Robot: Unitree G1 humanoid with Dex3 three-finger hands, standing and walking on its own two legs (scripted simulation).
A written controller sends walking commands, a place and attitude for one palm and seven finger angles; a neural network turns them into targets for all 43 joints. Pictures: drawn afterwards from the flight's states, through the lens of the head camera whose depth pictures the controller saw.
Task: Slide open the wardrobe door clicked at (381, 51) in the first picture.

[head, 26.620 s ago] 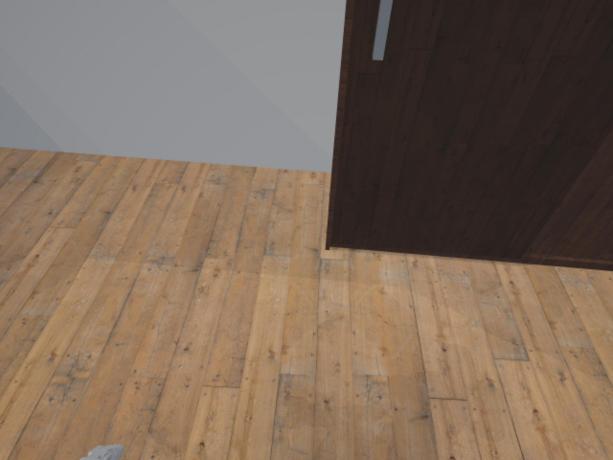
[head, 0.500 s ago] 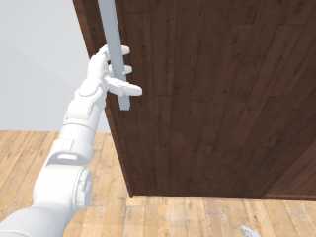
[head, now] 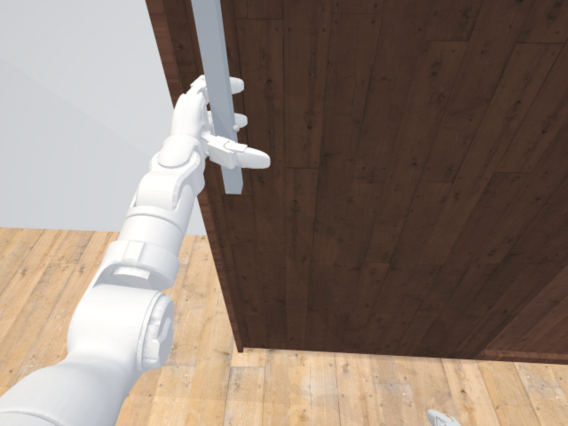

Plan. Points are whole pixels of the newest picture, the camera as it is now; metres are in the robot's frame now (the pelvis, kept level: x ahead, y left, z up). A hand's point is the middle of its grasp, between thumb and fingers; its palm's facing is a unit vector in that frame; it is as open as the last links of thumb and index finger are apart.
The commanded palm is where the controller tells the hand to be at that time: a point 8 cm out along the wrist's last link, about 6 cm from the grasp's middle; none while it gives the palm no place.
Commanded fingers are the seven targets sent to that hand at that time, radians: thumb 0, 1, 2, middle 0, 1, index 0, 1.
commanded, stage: slide the fingers in behind the handle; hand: left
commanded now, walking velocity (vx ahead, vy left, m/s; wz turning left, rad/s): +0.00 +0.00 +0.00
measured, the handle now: (224, 93) +0.50 +0.12 +0.24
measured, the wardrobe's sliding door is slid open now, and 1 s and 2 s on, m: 0.00 0.00 0.00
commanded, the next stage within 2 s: grip the handle and tug to test in 0.06 s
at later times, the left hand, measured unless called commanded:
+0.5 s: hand (235, 127) +0.45 +0.10 +0.22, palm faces +0.01 -1.00 -0.02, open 11.4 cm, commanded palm +0.43 +0.13 +0.22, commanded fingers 0.00 0.34 0.66 -0.39 -1.32 -0.39 -1.32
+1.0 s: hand (234, 127) +0.45 +0.10 +0.22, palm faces +0.00 -1.00 -0.02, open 6.1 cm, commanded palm +0.43 +0.14 +0.22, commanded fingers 0.00 0.90 0.90 -0.45 -1.40 -0.45 -1.40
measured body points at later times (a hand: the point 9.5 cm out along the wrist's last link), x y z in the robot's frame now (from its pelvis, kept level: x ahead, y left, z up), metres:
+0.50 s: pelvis +0.00 +0.00 +0.00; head +0.00 -0.01 +0.45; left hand +0.44 +0.15 +0.22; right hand +0.13 -0.24 -0.12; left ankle -0.01 +0.11 -0.74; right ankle -0.02 -0.11 -0.74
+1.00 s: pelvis +0.01 +0.00 +0.00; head +0.00 -0.01 +0.45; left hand +0.44 +0.15 +0.22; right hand +0.13 -0.24 -0.12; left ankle -0.01 +0.11 -0.74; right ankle -0.02 -0.11 -0.74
